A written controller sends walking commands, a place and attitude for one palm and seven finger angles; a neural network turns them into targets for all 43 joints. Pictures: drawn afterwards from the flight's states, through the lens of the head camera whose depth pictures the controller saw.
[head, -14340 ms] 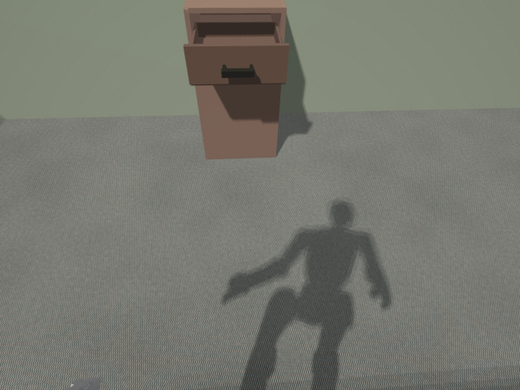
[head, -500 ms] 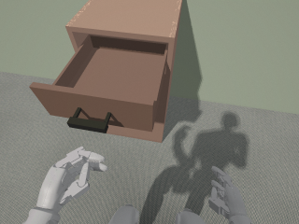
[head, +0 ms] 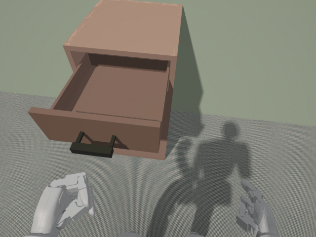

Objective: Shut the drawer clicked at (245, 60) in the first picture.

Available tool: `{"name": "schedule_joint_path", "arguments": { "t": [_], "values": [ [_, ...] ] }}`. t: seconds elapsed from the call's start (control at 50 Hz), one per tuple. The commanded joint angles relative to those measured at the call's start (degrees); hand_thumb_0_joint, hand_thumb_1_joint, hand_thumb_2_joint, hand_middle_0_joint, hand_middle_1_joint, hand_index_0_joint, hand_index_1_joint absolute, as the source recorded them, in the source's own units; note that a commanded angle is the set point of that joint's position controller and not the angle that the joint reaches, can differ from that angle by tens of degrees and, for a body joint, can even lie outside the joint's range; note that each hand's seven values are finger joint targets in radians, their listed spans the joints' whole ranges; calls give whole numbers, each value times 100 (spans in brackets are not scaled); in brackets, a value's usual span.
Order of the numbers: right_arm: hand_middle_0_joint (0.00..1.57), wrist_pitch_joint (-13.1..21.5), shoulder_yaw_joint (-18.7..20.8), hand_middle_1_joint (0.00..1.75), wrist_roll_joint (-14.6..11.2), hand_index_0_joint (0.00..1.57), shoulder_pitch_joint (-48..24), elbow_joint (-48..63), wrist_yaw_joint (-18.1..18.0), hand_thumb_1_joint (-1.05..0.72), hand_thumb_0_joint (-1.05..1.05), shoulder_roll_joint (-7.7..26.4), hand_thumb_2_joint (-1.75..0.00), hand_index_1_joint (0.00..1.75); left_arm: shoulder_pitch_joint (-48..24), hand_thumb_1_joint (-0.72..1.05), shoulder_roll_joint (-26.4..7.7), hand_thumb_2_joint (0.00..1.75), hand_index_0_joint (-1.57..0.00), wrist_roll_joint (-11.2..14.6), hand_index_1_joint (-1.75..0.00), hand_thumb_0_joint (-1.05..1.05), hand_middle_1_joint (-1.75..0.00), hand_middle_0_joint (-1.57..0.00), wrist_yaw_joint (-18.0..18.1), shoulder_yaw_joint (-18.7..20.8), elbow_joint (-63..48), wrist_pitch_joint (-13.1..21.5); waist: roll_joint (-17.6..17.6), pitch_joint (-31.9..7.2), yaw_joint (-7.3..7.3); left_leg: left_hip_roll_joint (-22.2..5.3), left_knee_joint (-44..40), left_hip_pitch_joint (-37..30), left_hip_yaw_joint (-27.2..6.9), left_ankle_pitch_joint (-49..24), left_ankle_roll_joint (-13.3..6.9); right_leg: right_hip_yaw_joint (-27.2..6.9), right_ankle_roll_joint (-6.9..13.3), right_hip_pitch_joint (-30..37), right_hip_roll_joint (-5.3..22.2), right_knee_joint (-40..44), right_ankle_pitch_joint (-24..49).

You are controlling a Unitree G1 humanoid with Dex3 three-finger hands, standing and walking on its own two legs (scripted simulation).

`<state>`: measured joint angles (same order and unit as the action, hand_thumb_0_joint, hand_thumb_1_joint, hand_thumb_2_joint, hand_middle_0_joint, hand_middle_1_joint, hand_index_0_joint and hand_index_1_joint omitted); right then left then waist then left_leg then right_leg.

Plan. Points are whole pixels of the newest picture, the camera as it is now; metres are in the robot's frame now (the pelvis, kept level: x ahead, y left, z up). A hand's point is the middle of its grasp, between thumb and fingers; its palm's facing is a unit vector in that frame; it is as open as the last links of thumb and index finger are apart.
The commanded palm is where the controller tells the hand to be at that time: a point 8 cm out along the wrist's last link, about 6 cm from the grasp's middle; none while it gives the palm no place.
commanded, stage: raise the hand and make a fist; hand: left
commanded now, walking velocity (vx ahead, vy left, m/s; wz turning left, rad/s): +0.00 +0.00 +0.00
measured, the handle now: (94, 143) +0.36 +0.21 +0.00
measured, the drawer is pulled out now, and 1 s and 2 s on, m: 0.29 0.29 0.29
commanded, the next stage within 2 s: bring the fist close to the handle in 0.70 s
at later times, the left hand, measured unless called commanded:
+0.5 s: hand (78, 197) +0.19 +0.17 +0.09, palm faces -0.04 -1.00 -0.06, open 3.3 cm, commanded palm +0.16 +0.23 +0.10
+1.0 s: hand (82, 197) +0.19 +0.17 +0.07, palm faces -0.04 -1.00 -0.06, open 3.3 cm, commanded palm +0.17 +0.22 +0.08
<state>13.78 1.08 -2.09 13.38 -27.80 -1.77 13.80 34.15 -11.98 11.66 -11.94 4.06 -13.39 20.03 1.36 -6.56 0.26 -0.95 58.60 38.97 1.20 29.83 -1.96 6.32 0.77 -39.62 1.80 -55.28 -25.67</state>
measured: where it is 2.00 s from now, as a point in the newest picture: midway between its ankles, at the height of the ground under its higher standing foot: outside the picture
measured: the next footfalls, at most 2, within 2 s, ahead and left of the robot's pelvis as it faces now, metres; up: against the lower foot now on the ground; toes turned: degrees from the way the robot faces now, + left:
none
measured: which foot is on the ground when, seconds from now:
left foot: down 0.00-1.00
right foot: down 0.00-1.00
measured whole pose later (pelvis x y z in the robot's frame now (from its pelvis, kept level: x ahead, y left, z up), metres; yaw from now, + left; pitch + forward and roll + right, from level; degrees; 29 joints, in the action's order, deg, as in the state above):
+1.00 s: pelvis +0.00 +0.00 +0.01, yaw +1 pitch +9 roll -2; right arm 15.1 -1.6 -1.9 13.7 -29.8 -2.0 13.6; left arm 29.5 -12.6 13.3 -15.3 7.1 -9.1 17.2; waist 2.1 -5.6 -0.1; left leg -0.7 55.1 35.4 0.4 28.4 -1.6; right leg 7.1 0.9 -35.7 1.8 -51.8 -24.6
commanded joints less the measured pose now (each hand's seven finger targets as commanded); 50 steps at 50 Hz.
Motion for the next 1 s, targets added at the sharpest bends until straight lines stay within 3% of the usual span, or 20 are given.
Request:
{"name": "schedule_joint_path", "arguments": {
  "t": [0.0, 0.04, 0.1, 0.18, 0.22, 0.28, 0.34, 0.4, 0.44, 0.48, 0.54, 0.6, 0.64, 0.7, 0.78, 0.84, 0.86, 0.9, 0.94, 0.98],
  "values": [
    [20, 230, 152, 30, -25, 20, -284, 977, -28, -90, 0, 558, -90, 30, 86, 90, -423, 90, -140, 86, -160, 0, -160, -140, 32, 263, -1351, 189, 113, -738, -6, 37, -1185, -561, -368, -1887, 91, -112, 61, 795, -187, 777, 1210],
    [20, 181, 118, 30, -21, 20, -345, 979, -46, -90, 0, 577, -90, 30, -2, 90, -523, 90, -140, 59, -160, 0, -160, -140, 16, 341, -1319, 73, 21, -582, 0, 33, -1239, -533, -386, -1777, 82, -117, 65, 810, -198, 843, 1136],
    [20, 179, 79, 30, -36, 20, -312, 1016, -42, -90, 0, 532, -90, 30, 79, 90, -466, 90, -140, 129, -160, 0, -160, -140, -68, 348, -1481, -17, 188, -711, -36, 31, -1269, -731, -374, -2041, 108, -97, 64, 948, -190, 868, 1381],
    [20, 204, 53, 30, -31, 20, -294, 952, -39, -90, 0, 544, -90, 30, -53, 90, -506, 90, -140, 147, -160, 0, -160, -140, -110, 379, -1523, -109, 17, -678, 3, 2, -1313, -815, -439, -2177, 123, -66, 49, 991, -204, 905, 1475],
    [20, 246, 43, 30, -29, 20, -306, 973, -33, -90, 0, 529, -90, 30, 18, 90, -445, 90, -140, 163, -160, 0, -160, -140, -137, 315, -1668, -129, 121, -778, -21, 11, -1334, -920, -434, -2272, 131, -68, 46, 1060, -187, 923, 1541],
    [20, 248, 29, 30, -38, 20, -313, 914, -47, -90, 0, 535, -90, 30, -79, 90, -624, 90, -140, 187, -160, 0, -160, -140, -122, 540, -1642, -181, 91, -734, -33, 16, -1411, -931, -443, -2181, 142, -64, 60, 1124, -184, 999, 1475],
    [20, 262, 12, 30, -49, 20, -413, 882, -60, -90, 0, 567, -90, 30, -68, 90, -508, 90, -140, 194, -160, 0, -160, -140, -156, 464, -1396, -229, -72, -447, -6, 19, -1462, -793, -457, -1982, 125, -47, 61, 1078, -189, 1061, 1313],
    [20, 325, 42, 30, -47, 20, -350, 886, -60, -90, 0, 572, -90, 30, 54, 90, -557, 90, -140, 250, -160, 0, -160, -140, -199, 543, -1456, -202, 23, -642, -60, 51, -1460, -846, -401, -1986, 127, -91, 55, 1194, -162, 1097, 1356],
    [20, 357, 41, 30, -44, 20, -388, 856, -63, -90, 0, 589, -90, 30, -127, 90, -598, 90, -140, 218, -160, 0, -160, -140, -176, 516, -1525, -158, 29, -593, -17, 46, -1458, -849, -414, -1987, 119, -93, 56, 1169, -163, 1088, 1345],
    [20, 396, 52, 30, -42, 20, -348, 846, -49, -90, 0, 554, -90, 30, 67, 90, -577, 90, -140, 231, -160, 0, -160, -140, -147, 566, -1486, -119, 160, -641, -89, 51, -1476, -879, -393, -2066, 138, -99, 72, 1225, -156, 1084, 1376],
    [20, 408, 62, 30, -33, 20, -374, 789, -45, -90, 0, 584, -90, 30, -32, 90, -622, 90, -140, 215, -160, 0, -160, -140, -96, 613, -1396, -88, 17, -516, -44, 49, -1476, -803, -395, -1962, 123, -103, 62, 1166, -164, 1120, 1317],
    [20, 429, 72, 30, -44, 20, -345, 815, -41, -90, 0, 573, -90, 30, 46, 90, -614, 90, -140, 243, -160, 0, -160, -140, -114, 642, -1428, -58, 149, -592, -77, 57, -1486, -837, -371, -1980, 129, -114, 69, 1200, -159, 1117, 1326],
    [20, 422, 81, 30, -40, 20, -404, 770, -54, -90, 0, 586, -90, 30, 23, 90, -669, 90, -140, 244, -160, 0, -160, -140, -102, 721, -1328, -57, -38, -526, -64, 61, -1482, -753, -364, -1881, 108, -137, 62, 1219, -164, 1164, 1267],
    [20, 444, 60, 30, -50, 20, -359, 767, -69, -90, 0, 596, -90, 30, -158, 90, -611, 90, -140, 281, -160, 0, -160, -140, -169, 623, -1356, -30, 93, -482, -7, 76, -1471, -784, -355, -1790, 109, -159, 59, 1173, -154, 1184, 1214],
    [20, 462, 71, 30, -52, 20, -390, 748, -79, -90, 0, 590, -90, 30, -72, 90, -716, 90, -140, 334, -160, 0, -160, -140, -222, 806, -1287, -22, 15, -593, -61, 95, -1458, -751, -331, -1765, 95, -214, 60, 1283, -144, 1230, 1213],
    [20, 442, 47, 30, -28, 20, -384, 658, -101, -90, 0, 643, -90, 30, -458, 90, -615, 90, -140, 315, -160, 0, -160, -140, -270, 659, -935, -10, -133, -299, 103, 105, -1376, -581, -352, -1542, 80, -211, 37, 992, -159, 1236, 1012],
    [20, 430, 47, 30, -22, 20, -356, 653, -110, -90, 0, 650, -90, 30, -519, 90, -612, 90, -140, 322, -160, 0, -160, -140, -291, 683, -813, 8, -156, -246, 91, 113, -1366, -514, -354, -1458, 86, -220, 40, 939, -164, 1225, 911],
    [20, 455, 46, 30, -23, 20, -324, 697, -112, -90, 0, 657, -90, 30, -618, 90, -536, 90, -140, 313, -160, 0, -160, -140, -338, 556, -834, 89, 42, -436, 93, 126, -1311, -575, -347, -1423, 87, -227, 44, 869, -154, 1158, 857],
    [20, 442, 40, 30, -3, 20, -319, 636, -126, -90, 0, 692, -90, 30, -914, 90, -716, 90, -140, 260, -160, 0, -160, -140, -306, 674, -682, 138, -78, -454, 114, 119, -1254, -481, -380, -1422, 85, -241, 56, 825, -167, 1091, 830],
    [20, 464, 48, 30, 1, 20, -269, 708, -111, -90, 0, 664, -90, 30, -874, 90, -531, 90, -140, 245, -160, 0, -160, -140, -326, 476, -740, 214, 127, -720, 78, 133, -1196, -584, -352, -1551, 88, -243, 61, 825, -149, 995, 974]
  ]
}}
